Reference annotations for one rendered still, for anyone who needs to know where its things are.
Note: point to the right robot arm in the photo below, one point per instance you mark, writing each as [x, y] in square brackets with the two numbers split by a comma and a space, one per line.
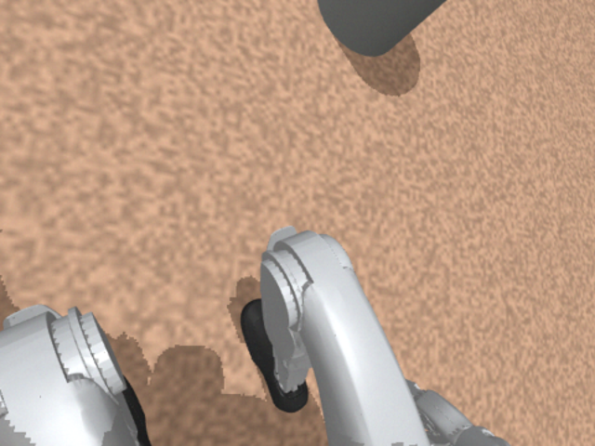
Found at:
[479, 436]

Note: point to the right robot foot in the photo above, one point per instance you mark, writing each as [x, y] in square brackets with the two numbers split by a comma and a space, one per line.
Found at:
[260, 349]

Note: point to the left robot foot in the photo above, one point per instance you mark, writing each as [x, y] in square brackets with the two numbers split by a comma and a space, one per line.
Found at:
[137, 414]

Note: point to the right robot hand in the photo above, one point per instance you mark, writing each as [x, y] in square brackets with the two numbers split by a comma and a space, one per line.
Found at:
[438, 416]

